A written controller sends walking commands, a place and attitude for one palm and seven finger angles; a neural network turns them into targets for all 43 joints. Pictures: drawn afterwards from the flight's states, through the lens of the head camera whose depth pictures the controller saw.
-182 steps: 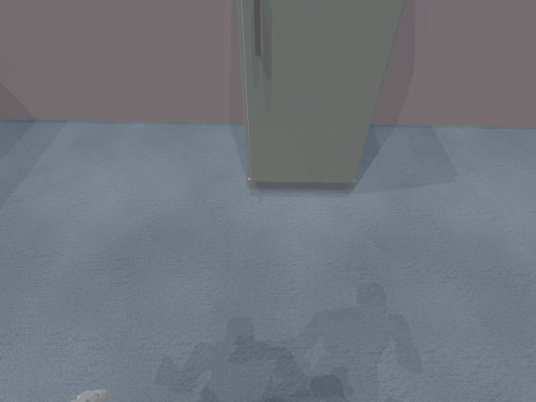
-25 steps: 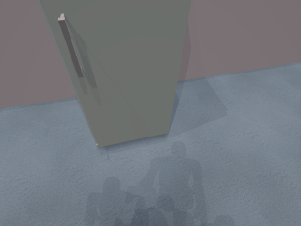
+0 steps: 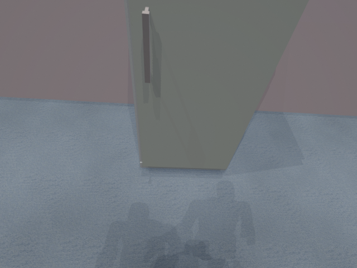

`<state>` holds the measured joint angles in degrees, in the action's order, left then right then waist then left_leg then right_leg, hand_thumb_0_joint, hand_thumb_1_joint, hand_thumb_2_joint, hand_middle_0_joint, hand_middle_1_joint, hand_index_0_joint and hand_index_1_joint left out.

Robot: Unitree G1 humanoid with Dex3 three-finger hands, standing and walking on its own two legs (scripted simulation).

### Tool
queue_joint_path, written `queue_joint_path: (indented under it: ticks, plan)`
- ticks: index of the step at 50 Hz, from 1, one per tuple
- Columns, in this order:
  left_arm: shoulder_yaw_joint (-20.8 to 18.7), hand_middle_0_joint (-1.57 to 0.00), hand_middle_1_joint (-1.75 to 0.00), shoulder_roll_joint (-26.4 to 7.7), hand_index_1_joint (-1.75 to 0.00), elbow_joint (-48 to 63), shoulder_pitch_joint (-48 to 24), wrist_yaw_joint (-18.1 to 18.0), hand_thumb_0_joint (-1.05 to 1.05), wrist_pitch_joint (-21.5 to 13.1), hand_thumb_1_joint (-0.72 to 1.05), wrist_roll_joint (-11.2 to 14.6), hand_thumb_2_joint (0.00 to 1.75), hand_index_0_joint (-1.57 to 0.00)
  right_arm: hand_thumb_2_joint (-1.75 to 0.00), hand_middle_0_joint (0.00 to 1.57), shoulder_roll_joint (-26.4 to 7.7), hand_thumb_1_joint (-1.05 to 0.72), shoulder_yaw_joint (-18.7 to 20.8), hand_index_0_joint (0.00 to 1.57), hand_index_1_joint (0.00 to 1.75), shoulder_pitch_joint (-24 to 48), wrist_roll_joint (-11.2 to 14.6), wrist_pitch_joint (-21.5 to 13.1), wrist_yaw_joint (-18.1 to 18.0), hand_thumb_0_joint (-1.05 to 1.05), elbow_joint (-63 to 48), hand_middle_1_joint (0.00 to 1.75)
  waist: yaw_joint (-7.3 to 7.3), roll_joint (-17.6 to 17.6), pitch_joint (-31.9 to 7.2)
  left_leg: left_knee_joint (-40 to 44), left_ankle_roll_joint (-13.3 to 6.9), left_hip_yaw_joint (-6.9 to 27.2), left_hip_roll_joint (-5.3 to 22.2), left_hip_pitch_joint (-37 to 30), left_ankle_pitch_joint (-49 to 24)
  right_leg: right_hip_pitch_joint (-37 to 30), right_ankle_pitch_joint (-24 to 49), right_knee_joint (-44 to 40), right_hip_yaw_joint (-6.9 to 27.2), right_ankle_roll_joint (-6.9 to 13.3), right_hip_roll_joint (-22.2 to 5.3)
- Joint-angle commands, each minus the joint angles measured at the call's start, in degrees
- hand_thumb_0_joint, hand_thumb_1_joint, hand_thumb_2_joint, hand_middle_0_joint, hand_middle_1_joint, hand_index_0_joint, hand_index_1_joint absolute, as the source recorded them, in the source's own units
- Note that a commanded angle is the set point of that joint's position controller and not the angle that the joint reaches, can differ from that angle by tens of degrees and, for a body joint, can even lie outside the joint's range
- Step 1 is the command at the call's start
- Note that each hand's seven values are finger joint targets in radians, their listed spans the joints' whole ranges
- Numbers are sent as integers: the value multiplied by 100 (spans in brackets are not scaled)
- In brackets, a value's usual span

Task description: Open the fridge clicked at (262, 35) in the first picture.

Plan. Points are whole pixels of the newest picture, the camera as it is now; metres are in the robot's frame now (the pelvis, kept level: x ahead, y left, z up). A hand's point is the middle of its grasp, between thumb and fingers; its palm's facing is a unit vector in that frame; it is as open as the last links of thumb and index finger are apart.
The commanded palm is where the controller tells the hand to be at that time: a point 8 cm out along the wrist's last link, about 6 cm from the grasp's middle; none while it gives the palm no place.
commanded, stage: take the last steps up to it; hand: left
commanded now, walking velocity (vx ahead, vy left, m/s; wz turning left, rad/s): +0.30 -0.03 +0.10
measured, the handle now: (147, 48) +0.72 +0.17 +0.11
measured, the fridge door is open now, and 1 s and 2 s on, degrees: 0 0 0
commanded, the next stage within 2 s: come to a stop and stand still in 0.92 s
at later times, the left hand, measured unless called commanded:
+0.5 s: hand out of the picture +0.02 +0.13 -0.15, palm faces +0.15 -0.97 -0.17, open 7.4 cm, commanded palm none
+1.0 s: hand (105, 232) +0.22 +0.21 -0.16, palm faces +0.10 -0.98 -0.18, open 7.4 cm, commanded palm none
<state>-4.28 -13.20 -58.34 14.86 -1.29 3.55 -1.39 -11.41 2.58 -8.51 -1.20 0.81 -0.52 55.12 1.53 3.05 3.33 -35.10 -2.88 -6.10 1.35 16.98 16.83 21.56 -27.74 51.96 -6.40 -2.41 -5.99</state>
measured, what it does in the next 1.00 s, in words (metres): walks ahead: right foot, then left foot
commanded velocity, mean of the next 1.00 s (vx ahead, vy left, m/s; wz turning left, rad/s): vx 0.25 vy -0.04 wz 0.02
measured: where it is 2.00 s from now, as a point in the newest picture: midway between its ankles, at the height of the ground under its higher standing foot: outside the picture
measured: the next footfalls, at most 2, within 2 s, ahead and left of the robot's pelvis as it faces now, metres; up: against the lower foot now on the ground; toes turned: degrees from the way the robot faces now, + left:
right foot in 0.34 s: +0.08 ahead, -0.13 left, +0.00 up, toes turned -2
left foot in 0.76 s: +0.26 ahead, +0.13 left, +0.00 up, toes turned +10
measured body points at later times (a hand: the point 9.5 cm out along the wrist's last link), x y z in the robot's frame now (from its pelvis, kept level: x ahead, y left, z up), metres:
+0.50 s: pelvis +0.06 -0.03 +0.01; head +0.06 -0.04 +0.46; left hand +0.01 +0.18 -0.14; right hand +0.06 -0.26 -0.15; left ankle +0.06 +0.10 -0.67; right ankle +0.04 -0.12 -0.73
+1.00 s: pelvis +0.21 +0.03 +0.01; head +0.22 +0.03 +0.46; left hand +0.22 +0.26 -0.15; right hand +0.26 -0.20 -0.14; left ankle +0.21 +0.12 -0.73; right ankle +0.23 -0.10 -0.69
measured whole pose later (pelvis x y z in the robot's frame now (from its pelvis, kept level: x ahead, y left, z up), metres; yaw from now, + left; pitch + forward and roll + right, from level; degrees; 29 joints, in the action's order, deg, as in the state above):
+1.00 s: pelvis +0.21 +0.03 +0.01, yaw +2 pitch +0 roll +1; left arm -3.5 -9.5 -61.2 15.0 0.0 -0.7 -1.6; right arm -8.9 2.5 -13.3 -1.3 -3.2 -1.6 60.5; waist 0.2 1.3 1.4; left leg -24.7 -2.3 -10.0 1.6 11.6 12.7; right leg 24.8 -20.8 49.6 -4.5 0.0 -5.0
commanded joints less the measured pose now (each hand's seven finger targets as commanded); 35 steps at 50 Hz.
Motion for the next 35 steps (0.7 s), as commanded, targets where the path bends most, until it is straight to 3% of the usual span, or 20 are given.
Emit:
queue_joint_path:
  ticks: [1, 3, 7, 9, 11, 13, 15, 16, 17, 18, 19, 20, 22, 25, 29, 32, 33, 35]
  plan:
    - [50, -20, -30, -219, -30, 254, 189, 91, 0, -225, 90, -32, 90, -20, -90, 20, -816, -90, 108, 20, 30, -273, -13, -147, -100, 0, -196, 30, -158, -1121, -380, 2231, -565, 1633, 1329, -729, -223, 772, 490, 875, 457, 7, 50]
    - [106, -20, -30, -180, -30, 162, 278, 128, 0, -271, 90, -38, 90, -20, -90, 20, -773, -90, 104, 20, 30, -467, 6, -196, -102, 0, -80, 30, -204, -1036, -369, 2332, -618, 1575, 1268, -892, 77, 714, 539, 477, 391, 18, 91]
    - [185, -20, -30, -64, -30, 145, 133, 150, 0, -333, 90, -47, 90, -20, -90, 20, -761, -90, 139, 20, 30, -941, -7, -230, -99, 0, 155, 30, -390, -867, -159, 2474, -761, 1852, 1342, -1082, 584, 705, 372, -265, 328, 77, 147]
    - [202, -20, -30, -35, -30, 163, 48, 166, 0, -365, 90, -33, 90, -20, -90, 20, -778, -90, 162, 20, 30, -1038, -15, -240, -93, 0, 243, 30, -424, -948, -93, 2505, -795, 1922, 1410, -1073, 783, 616, 307, -646, 319, 100, 138]
    - [199, -20, -30, 46, -30, 144, 92, 172, 0, -384, 90, -30, 90, -20, -90, 20, -776, -90, 203, 20, 30, -1000, -36, -229, -83, 0, 293, 30, -377, -963, 42, 2519, -778, 1949, 1421, -717, 1114, 244, 284, -1071, 260, 142, 165]
    - [190, -20, -30, 72, -30, 27, 391, 177, 0, -422, 90, -25, 90, -20, -90, 20, -767, -90, 200, 20, 30, -902, -26, -221, -63, 0, 341, 30, -223, -846, 72, 2384, -694, 1896, 1310, -277, 1327, -409, 456, -1616, 178, 189, 310]
    - [163, -20, -30, 108, -30, -232, 1020, 162, 0, -469, 90, -35, 90, -20, -90, 20, -674, -90, 182, 20, 30, -744, 2, -196, -55, 0, 374, 30, 74, -638, 104, 1862, -442, 1527, 974, 464, 1796, -1500, 1038, -2518, 75, 201, 417]
    - [108, -20, -30, -67, -30, -335, 1328, 130, 0, -521, 90, -64, 90, -20, -90, 20, -465, -90, 155, 20, 30, -723, 27, -207, -45, 0, 363, 30, 223, -64, 172, 1084, -239, 1164, 588, 1061, 1830, -2062, 531, -3088, 562, 296, 99]
    - [42, -20, -30, -414, -30, -380, 1581, 69, 0, -560, 90, -94, 90, -20, -90, 20, -117, -90, 65, 20, 30, -673, 75, -237, -12, 0, 254, 30, 330, 1127, 302, -267, 29, 440, -71, 1996, 1594, -2377, -811, -3967, 2232, 757, -959]
    - [-41, -20, -30, -695, -30, -360, 1808, 13, 0, -552, 90, -30, 90, -20, -90, 20, -191, -90, 71, 20, 30, -263, 18, -228, 42, 0, 8, 30, 497, 1302, 486, -1436, 84, 217, -84, 2373, 1537, -2027, -1847, -4780, 3396, 1274, -1783]
    - [-49, -20, -30, -618, -30, -389, 1719, -13, 0, -615, 90, 9, 90, -20, -90, 20, -335, -90, 122, 20, 30, -99, -27, -220, 72, 0, 6, 30, 406, 1099, 635, -2045, 58, 514, 131, 2465, 1139, -1670, -1931, -4931, 3523, 1382, -1753]
    - [-6, -20, -30, -420, -30, -363, 1460, -23, 0, -638, 90, 6, 90, -20, -90, 20, -340, -90, 160, 20, 30, -148, -28, -212, 102, 0, 53, 30, 222, 772, 789, -2337, 69, 563, 280, 2460, 802, -1403, -1592, -4858, 3128, 1344, -1628]
    - [80, -20, -30, -100, -30, -284, 1057, -22, 0, -703, 90, -11, 90, -20, -90, 20, -156, -90, 174, 20, 30, -508, -51, -188, 140, 0, 271, 30, -75, 228, 666, -2506, 177, 484, 415, 2119, 140, -1207, -289, -4575, 1990, 1136, -1189]
    - [120, -20, -30, 29, -30, -349, 1110, -20, 0, -791, 90, -7, 90, -20, -90, 20, 25, -90, 159, 20, 30, -644, -42, -192, 159, 0, 330, 30, -159, 355, 498, -2226, 289, 286, 462, 1912, -305, -1323, 1107, -4456, 1162, 1056, -882]
    - [119, -20, -30, -24, -30, -511, 1372, -20, 0, -826, 90, -21, 90, -20, -90, 20, 124, -90, 125, 20, 30, -169, -8, -238, 189, 0, 145, 30, -20, 291, 475, -1315, 294, 96, 467, 1785, -346, -1518, 2021, -4283, 954, 1180, -892]
    - [98, -20, -30, -72, -30, -603, 1394, -26, 0, -788, 90, -30, 90, -20, -90, 20, 213, -90, 75, 20, 30, 2, 2, -318, 196, 0, 97, 30, 36, 494, 363, -508, 207, -55, 327, 1206, -291, -1570, 2507, -3946, 784, 1115, -845]
    - [94, -20, -30, -86, -30, -616, 1363, -25, 0, -772, 90, -33, 90, -20, -90, 20, 183, -90, 78, 20, 30, -68, 4, -344, 188, 0, 93, 30, 0, 507, 336, -285, 162, -62, 298, 876, -295, -1479, 2515, -3802, 795, 1089, -859]
    - [64, -20, -30, -104, -30, -608, 1241, -13, 0, -726, 90, 7, 90, -20, -90, 20, 61, -90, 83, 20, 30, -586, -19, -393, 129, 0, 284, 30, -253, 385, 172, 419, 133, -321, 40, -129, -633, -1289, 2830, -3087, 495, 914, -571]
